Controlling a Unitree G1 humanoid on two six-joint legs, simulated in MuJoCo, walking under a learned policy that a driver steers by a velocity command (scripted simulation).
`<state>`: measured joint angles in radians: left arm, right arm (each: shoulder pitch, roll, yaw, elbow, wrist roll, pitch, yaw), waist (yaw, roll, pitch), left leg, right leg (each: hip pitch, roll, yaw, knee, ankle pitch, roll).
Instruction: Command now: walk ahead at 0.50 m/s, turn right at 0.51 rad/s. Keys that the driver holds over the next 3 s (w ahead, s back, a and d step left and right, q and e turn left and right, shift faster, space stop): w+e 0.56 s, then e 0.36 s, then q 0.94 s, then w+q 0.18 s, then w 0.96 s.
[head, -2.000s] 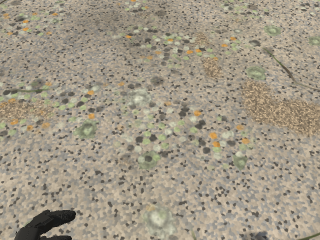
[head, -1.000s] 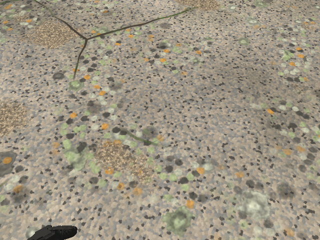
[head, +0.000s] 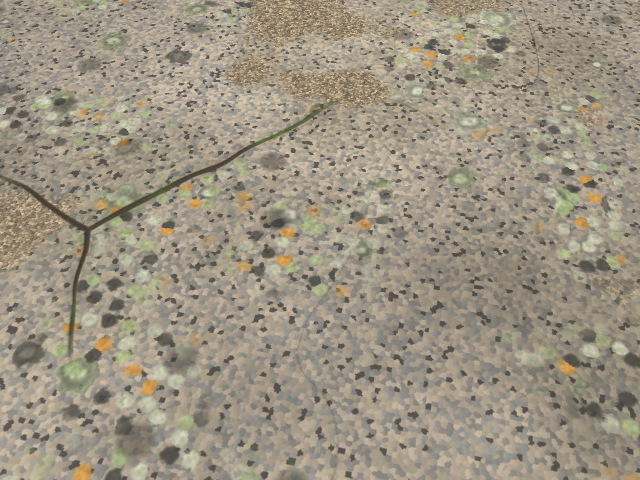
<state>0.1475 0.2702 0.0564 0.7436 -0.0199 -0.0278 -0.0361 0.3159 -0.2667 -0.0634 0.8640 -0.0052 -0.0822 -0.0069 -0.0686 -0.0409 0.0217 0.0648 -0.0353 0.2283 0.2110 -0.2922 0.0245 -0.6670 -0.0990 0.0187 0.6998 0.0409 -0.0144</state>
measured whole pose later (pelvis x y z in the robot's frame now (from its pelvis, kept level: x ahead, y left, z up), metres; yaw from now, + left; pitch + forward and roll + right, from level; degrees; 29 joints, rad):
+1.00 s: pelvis +0.47 -0.06 +0.00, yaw -34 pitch +1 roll +1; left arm 0.13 0.30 0.08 0.58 -0.01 0.05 -0.01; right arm 0.17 -0.30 -0.07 0.81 0.01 -0.02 0.00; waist -0.05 -0.01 0.08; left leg -0.18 0.04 0.18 0.39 -0.23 0.01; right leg -0.50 -0.05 0.01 0.71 -0.23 0.03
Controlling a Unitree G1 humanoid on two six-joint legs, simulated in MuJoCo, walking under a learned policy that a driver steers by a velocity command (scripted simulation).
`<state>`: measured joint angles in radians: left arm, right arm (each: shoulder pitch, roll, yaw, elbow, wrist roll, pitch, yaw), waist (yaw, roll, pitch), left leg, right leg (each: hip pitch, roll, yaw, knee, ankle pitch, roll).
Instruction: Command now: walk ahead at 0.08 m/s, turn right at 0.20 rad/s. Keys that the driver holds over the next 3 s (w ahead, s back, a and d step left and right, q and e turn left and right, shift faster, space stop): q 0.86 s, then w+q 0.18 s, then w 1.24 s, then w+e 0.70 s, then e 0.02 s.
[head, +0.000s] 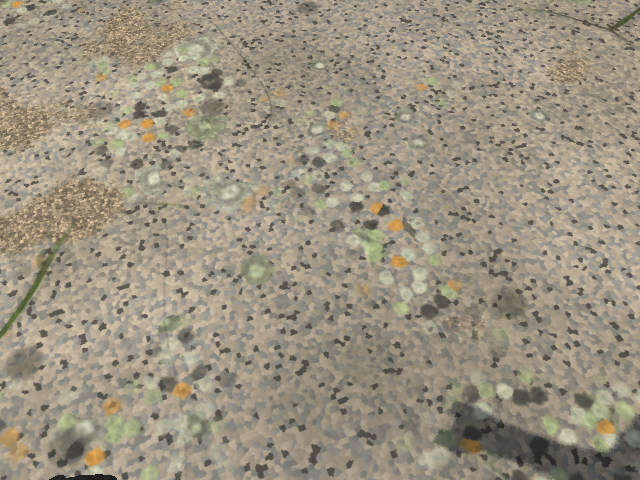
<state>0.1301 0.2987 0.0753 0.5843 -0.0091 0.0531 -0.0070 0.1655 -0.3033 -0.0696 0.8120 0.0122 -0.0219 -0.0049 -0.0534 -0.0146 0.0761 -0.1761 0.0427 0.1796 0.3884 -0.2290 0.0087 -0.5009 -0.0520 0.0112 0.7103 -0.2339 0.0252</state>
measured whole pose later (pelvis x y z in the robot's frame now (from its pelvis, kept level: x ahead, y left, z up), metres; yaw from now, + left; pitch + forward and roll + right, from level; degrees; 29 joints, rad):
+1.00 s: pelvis +0.06 +0.00 -0.01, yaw +30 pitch +1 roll -1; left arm 0.14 0.30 0.09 0.80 0.00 -0.04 0.01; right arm 0.17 -0.33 -0.07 0.71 0.02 0.04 -0.03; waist -0.01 0.03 0.01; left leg -0.33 -0.12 -0.23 0.66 -0.40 0.05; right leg -0.25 0.04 0.06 0.48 -0.24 0.00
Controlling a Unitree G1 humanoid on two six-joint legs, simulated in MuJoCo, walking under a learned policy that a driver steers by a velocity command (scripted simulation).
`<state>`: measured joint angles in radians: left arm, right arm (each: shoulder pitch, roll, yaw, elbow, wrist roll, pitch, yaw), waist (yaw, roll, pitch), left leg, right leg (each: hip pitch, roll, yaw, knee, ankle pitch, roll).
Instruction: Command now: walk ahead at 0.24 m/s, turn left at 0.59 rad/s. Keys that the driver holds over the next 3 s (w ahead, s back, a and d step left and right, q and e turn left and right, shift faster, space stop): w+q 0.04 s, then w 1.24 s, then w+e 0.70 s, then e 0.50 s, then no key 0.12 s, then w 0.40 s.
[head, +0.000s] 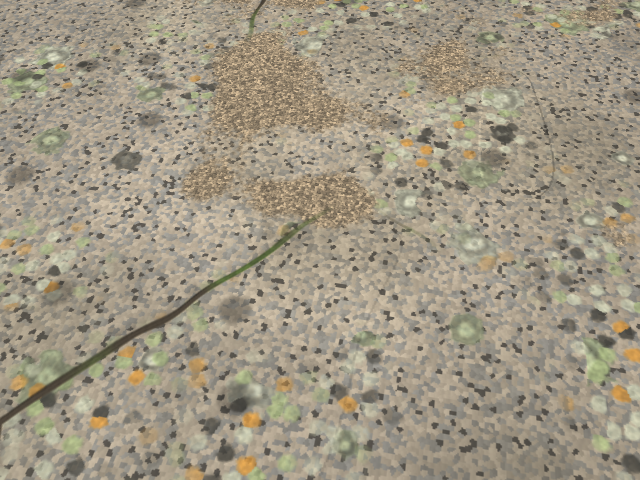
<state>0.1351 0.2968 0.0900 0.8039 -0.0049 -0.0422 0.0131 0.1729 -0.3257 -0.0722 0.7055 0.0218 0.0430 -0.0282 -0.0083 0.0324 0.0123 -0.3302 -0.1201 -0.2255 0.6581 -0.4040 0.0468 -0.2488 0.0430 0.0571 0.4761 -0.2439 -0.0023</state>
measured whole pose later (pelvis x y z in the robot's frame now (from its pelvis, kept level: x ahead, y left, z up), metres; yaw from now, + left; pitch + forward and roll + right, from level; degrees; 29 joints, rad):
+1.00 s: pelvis +0.46 +0.07 -0.01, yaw +7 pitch +2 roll +0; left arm 0.09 0.28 0.04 0.74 -0.01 -0.09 -0.04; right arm 0.38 -0.29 -0.05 0.84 0.03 -0.06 0.00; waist -0.03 0.01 0.05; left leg -0.22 -0.01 -0.06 1.07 -0.47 0.02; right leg -0.46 0.02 -0.05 0.56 -0.14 -0.07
